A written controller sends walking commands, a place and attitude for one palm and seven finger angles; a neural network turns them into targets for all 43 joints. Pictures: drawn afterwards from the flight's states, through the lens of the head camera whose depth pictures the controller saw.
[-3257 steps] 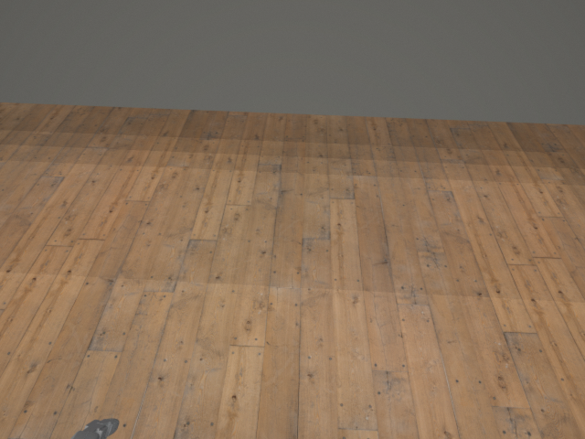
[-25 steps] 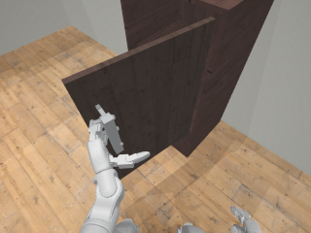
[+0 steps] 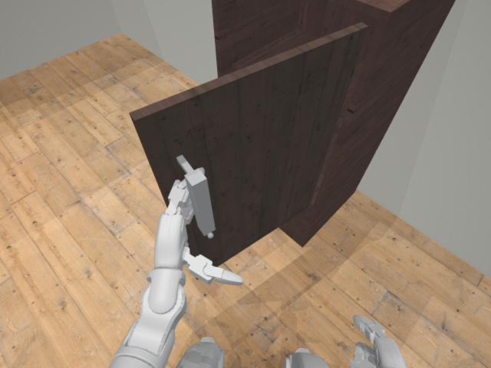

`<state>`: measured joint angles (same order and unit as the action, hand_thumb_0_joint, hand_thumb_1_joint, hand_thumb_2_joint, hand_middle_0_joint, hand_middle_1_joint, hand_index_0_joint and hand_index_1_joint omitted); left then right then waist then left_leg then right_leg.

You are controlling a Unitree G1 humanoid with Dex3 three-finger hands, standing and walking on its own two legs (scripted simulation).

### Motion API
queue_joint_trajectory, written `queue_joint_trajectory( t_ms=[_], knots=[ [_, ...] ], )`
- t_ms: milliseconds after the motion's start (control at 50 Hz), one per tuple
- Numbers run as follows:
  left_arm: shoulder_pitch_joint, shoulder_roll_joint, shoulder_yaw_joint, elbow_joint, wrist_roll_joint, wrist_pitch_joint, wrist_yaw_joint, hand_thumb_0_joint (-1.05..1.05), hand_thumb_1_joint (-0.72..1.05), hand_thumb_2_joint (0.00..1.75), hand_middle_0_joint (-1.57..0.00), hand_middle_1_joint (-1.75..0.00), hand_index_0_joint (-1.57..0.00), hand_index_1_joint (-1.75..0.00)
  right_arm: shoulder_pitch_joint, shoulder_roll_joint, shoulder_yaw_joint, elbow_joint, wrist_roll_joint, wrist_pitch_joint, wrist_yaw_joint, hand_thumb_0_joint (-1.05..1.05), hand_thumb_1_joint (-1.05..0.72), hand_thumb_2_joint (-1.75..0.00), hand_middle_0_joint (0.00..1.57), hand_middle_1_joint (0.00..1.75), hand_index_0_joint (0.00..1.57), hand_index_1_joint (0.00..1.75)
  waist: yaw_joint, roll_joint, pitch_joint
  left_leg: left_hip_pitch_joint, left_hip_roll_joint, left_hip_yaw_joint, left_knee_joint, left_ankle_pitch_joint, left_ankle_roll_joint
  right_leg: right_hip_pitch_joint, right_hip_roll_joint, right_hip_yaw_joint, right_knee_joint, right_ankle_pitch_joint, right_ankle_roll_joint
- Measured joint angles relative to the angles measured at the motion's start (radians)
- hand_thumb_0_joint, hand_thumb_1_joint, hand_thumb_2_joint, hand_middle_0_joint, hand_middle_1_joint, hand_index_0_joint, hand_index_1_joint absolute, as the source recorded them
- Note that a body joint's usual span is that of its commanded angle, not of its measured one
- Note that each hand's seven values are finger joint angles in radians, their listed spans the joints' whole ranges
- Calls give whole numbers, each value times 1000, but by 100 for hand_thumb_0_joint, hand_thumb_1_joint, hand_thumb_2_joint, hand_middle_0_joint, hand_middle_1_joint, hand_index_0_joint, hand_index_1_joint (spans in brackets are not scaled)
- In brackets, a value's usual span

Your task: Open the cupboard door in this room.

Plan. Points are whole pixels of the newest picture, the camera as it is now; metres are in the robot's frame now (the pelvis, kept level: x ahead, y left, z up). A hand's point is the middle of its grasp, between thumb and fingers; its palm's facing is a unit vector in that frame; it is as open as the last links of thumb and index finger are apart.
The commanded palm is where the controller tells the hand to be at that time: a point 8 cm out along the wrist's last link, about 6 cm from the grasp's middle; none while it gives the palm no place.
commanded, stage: slide the hand sideways off the handle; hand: left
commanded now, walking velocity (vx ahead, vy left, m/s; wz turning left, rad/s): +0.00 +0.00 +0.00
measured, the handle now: (195, 197) +0.38 +0.11 +0.05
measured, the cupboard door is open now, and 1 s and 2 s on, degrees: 80 81 81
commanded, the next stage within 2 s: draw the hand back to the body in 1.06 s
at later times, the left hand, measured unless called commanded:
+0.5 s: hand (196, 257) +0.27 +0.09 +0.05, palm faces -0.06 -1.00 -0.01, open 16.3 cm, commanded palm +0.25 +0.16 +0.05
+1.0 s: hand (156, 280) +0.24 +0.15 +0.04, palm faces -0.02 -1.00 -0.05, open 16.3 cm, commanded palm +0.22 +0.21 +0.05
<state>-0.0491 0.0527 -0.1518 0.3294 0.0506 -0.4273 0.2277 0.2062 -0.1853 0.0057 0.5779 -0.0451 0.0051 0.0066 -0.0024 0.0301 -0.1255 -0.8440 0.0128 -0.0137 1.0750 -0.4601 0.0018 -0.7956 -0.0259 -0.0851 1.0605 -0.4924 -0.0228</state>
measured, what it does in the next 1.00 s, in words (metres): stands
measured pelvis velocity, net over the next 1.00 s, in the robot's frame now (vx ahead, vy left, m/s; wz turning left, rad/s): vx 0.02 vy -0.01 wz -0.01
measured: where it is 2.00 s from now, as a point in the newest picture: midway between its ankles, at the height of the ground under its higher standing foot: outside the picture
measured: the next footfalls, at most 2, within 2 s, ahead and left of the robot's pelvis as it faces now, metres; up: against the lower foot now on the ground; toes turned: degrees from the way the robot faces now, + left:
none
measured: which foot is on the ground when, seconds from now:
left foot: down 0.00-1.00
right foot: down 0.00-1.00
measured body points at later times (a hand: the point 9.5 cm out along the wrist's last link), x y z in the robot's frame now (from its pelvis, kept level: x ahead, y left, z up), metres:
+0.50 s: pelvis +0.01 +0.01 +0.00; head +0.07 +0.00 +0.44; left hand +0.27 +0.15 +0.05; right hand +0.18 -0.22 -0.09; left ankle +0.04 +0.12 -0.66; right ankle +0.02 -0.11 -0.66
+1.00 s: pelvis +0.02 -0.01 -0.01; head +0.08 -0.02 +0.43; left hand +0.23 +0.20 +0.05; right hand +0.20 -0.25 -0.10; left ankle +0.04 +0.12 -0.66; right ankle +0.02 -0.11 -0.66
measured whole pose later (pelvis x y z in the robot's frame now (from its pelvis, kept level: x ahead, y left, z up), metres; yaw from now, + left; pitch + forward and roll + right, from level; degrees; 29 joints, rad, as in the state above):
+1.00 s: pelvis +0.02 -0.01 -0.01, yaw -1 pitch +15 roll -1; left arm 0.40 0.19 0.07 -0.06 -0.21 -0.41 -0.17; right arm 0.23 -0.24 0.00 0.47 0.01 -0.07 -0.04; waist 0.01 0.04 -0.14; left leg -0.89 0.03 -0.03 1.15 -0.53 -0.02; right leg -0.84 -0.01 -0.09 1.13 -0.55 -0.03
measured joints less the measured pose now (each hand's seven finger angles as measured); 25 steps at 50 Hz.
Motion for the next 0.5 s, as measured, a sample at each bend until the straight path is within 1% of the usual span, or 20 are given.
queue_joint_trajectory(
  t_ms=[20,40,60,80,100,120,160,200,240,300,400,500],
  knots=[
    [4,25,-6,-9,-34,1,-67,-1,-50,30,-25,-47,-17,-45,7,-8,0,-5,12,-4,-4,1,-91,-90,20,30,20,30,0,6,5,3,0,-2,2,-1,1,6,0,-2,-2,1,1],
    [8,41,-12,-18,-70,6,-119,-1,-50,30,-23,-44,-15,-43,13,-17,-1,-10,22,-8,-7,1,-91,-90,20,30,20,30,0,12,10,7,-1,-3,3,-1,3,12,0,-2,-5,2,3],
    [13,46,-16,-27,-103,15,-156,-1,-50,30,-22,-42,-14,-41,18,-25,-2,-14,31,-13,-10,1,-91,-90,20,30,20,30,0,17,13,11,-1,-2,2,-1,5,16,0,-2,-8,4,5],
    [20,43,-17,-35,-128,23,-178,-1,-50,30,-21,-40,-13,-39,23,-31,-3,-18,38,-17,-11,1,-91,-90,20,30,20,30,0,19,15,15,-1,1,0,-1,7,20,-1,1,-11,6,8],
    [28,33,-16,-44,-145,31,-187,-1,-50,30,-20,-39,-13,-37,27,-36,-3,-22,43,-21,-12,1,-91,-90,20,30,20,30,-1,20,15,18,-2,5,-3,0,9,22,-1,5,-13,7,10],
    [37,22,-14,-52,-151,36,-186,-1,-50,30,-18,-37,-13,-36,31,-40,-4,-27,45,-24,-11,1,-91,-90,20,30,20,30,-2,19,14,20,-2,9,-6,0,11,21,-2,9,-14,9,12],
    [53,2,-13,-69,-141,40,-171,-1,-50,30,-16,-35,-15,-35,37,-43,-6,-38,44,-29,-7,1,-91,-90,20,30,20,30,-4,13,10,18,-4,17,-7,1,14,15,-5,17,-10,9,16],
    [68,-10,-12,-85,-120,38,-153,-1,-50,30,-14,-33,-15,-34,40,-43,-6,-49,40,-29,0,1,-91,-90,20,30,20,30,-6,6,5,12,-4,24,-2,-2,16,5,-5,24,-2,6,17],
    [79,-12,-12,-100,-100,34,-141,-1,-50,30,-13,-32,-16,-33,38,-41,-5,-59,36,-26,5,1,-91,-90,20,30,20,30,-9,0,3,5,-3,28,7,-7,17,-4,-5,28,9,1,18],
    [98,-4,-8,-126,-85,36,-141,-1,-50,30,-14,-32,-15,-31,33,-34,-4,-71,34,-19,9,1,-91,-90,20,30,20,30,-10,-4,3,-1,0,31,19,-15,16,-13,-1,32,21,-5,17],
    [162,18,9,-185,-100,49,-161,-1,-50,30,-16,-31,-15,-30,26,-23,4,-87,37,-11,7,1,-91,-90,20,30,20,30,-7,-3,5,6,6,32,21,-23,14,-7,4,33,21,-10,15],
    [239,37,30,-247,-119,46,-188,-1,-50,30,-16,-31,-16,-30,23,-19,11,-98,39,-18,1,1,-91,-90,20,30,20,30,-1,3,5,9,8,26,21,-29,10,-1,7,27,18,-16,12]
  ],
)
